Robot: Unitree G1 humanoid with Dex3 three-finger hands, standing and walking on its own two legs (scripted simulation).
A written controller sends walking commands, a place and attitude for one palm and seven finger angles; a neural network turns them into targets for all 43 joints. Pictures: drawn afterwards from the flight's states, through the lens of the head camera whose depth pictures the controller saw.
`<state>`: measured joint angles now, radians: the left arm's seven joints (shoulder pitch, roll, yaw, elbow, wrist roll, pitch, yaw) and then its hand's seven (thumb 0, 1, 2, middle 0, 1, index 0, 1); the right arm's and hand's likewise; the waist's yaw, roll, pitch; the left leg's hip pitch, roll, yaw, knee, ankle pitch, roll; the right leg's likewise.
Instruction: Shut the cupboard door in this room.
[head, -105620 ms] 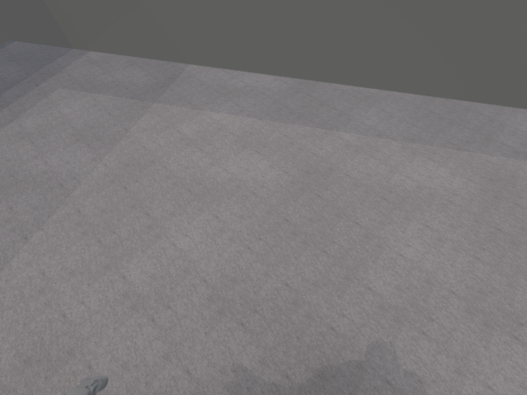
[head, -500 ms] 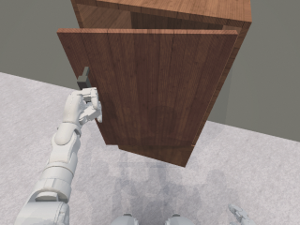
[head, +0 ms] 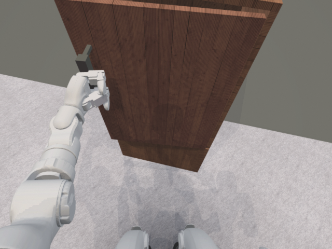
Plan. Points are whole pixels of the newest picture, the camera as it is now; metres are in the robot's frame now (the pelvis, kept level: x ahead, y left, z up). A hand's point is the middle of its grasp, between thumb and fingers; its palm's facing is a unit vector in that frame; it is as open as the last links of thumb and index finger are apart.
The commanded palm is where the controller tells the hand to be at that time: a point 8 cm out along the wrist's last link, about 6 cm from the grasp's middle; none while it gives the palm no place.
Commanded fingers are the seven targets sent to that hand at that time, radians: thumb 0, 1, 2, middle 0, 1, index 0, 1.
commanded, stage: push the door shut along its arc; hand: left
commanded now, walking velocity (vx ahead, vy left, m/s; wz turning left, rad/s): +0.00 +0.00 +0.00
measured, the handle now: (92, 74) +0.54 +0.17 +0.08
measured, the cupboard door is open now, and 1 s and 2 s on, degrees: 7 0 0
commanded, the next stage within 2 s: pull the fist back off the door in 1.02 s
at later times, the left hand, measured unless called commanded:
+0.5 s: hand (118, 81) +0.51 +0.11 +0.08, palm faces -0.30 -0.95 -0.04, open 3.1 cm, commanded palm +0.52 +0.14 +0.08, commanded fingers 0.00 0.90 0.90 -1.30 -1.50 -1.30 -1.50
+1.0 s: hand (142, 68) +0.54 +0.04 +0.10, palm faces -0.43 -0.90 -0.02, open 2.8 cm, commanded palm +0.57 +0.09 +0.08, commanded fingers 0.00 0.90 0.90 -1.30 -1.50 -1.30 -1.50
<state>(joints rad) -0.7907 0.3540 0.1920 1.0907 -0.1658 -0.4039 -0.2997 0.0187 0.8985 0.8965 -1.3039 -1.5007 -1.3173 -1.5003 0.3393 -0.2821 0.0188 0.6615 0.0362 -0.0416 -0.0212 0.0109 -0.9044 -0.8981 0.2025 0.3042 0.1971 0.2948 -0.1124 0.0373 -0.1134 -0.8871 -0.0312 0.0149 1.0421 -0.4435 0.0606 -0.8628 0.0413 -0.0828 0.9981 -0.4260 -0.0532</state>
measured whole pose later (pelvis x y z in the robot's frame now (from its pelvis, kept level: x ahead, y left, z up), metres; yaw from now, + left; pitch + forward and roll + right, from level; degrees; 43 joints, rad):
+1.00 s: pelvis -0.02 +0.00 -0.04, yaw -2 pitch +24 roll -4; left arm -1.30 0.51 0.25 1.40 -0.03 -0.31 -0.43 -0.03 0.74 0.94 -1.35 -1.50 -1.38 -1.50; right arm 0.40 -0.29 0.07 0.63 0.00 -0.07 -0.01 0.01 -0.90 -0.90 0.20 0.30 0.20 0.29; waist -0.27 0.06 -0.11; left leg -1.17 0.01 0.01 1.23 -0.48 0.06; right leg -1.14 0.07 -0.10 1.15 -0.44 -0.06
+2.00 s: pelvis +0.02 -0.01 +0.00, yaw -2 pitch +21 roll -1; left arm -0.81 0.15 0.19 1.03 -0.04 -0.43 0.20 0.01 0.89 0.90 -1.30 -1.50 -1.30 -1.50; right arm 0.44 -0.26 -0.02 0.65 -0.04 -0.02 0.08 0.01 -0.91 -0.90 0.20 0.30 0.20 0.29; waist -0.15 0.06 -0.15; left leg -0.92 -0.01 0.03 1.02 -0.47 0.04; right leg -0.92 0.07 -0.05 0.99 -0.44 -0.06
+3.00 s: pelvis +0.02 +0.00 +0.07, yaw +0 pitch -4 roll +0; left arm 0.19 0.28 0.09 -0.08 -0.08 -0.03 0.07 0.02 0.90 0.90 -0.88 -1.03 -0.88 -1.03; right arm 0.20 -0.23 0.07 0.58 0.05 0.03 -0.07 0.01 -0.90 -0.90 0.20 0.30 0.20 0.29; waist 0.03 0.08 -0.01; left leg -0.15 -0.06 0.00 0.47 -0.25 0.06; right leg -0.15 0.03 -0.04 0.46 -0.24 -0.04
